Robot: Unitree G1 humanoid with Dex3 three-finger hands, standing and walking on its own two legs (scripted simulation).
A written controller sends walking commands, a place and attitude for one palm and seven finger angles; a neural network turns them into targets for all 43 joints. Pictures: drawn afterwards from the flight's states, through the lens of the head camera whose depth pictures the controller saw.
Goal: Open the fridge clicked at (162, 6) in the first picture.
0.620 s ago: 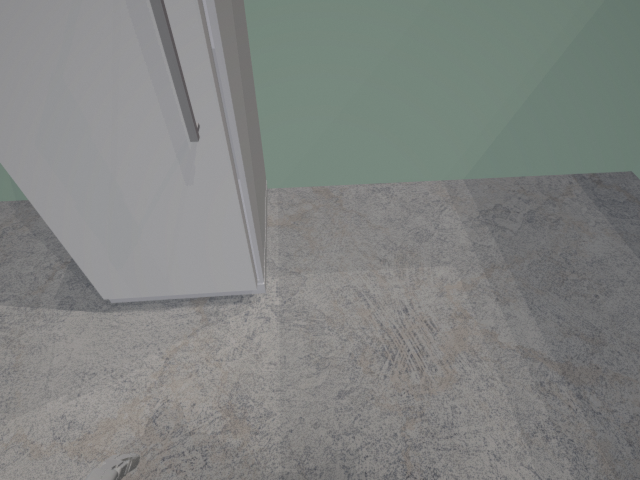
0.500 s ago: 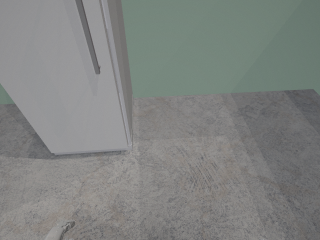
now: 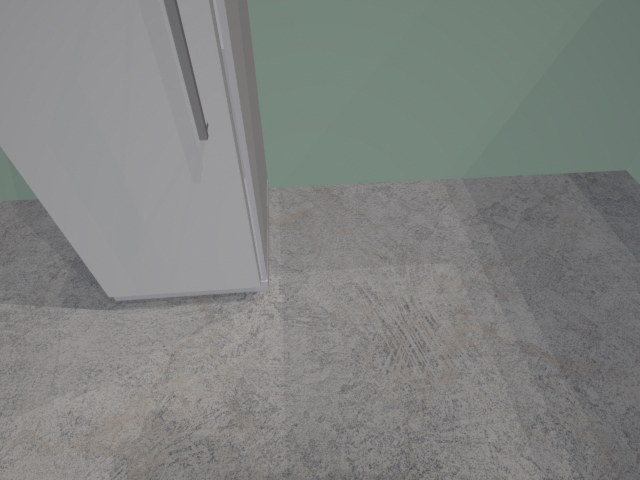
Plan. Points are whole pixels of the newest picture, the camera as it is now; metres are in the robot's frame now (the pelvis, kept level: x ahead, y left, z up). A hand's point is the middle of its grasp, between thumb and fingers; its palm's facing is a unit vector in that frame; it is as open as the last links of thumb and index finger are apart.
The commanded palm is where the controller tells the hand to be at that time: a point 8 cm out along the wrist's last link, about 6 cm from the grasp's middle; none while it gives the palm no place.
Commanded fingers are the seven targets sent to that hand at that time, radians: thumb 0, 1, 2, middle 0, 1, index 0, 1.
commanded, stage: stand and wait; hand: right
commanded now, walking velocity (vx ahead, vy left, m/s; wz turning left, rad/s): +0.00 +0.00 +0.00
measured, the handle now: (177, 20) +0.81 +0.31 +0.21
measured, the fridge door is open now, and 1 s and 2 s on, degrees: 0 0 0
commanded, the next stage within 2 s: look at it before walking up in 0.20 s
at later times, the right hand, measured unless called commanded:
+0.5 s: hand out of the picture +0.08 -0.24 -0.16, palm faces -0.03 +0.94 -0.33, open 7.4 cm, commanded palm none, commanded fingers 0.00 -0.90 -0.90 0.20 0.30 0.20 0.30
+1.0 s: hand out of the picture +0.08 -0.24 -0.16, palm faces -0.02 +0.94 -0.33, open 7.4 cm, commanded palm none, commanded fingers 0.00 -0.90 -0.90 0.20 0.30 0.20 0.30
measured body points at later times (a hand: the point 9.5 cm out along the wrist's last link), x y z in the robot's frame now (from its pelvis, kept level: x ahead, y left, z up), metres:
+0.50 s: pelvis -0.01 +0.01 +0.00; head +0.00 +0.01 +0.45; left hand +0.07 +0.30 -0.13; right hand +0.08 -0.28 -0.13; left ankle +0.00 +0.13 -0.74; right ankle +0.00 -0.12 -0.74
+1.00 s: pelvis +0.00 +0.01 +0.00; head +0.01 +0.01 +0.45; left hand +0.09 +0.30 -0.13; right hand +0.08 -0.29 -0.13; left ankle +0.00 +0.13 -0.74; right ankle +0.00 -0.12 -0.74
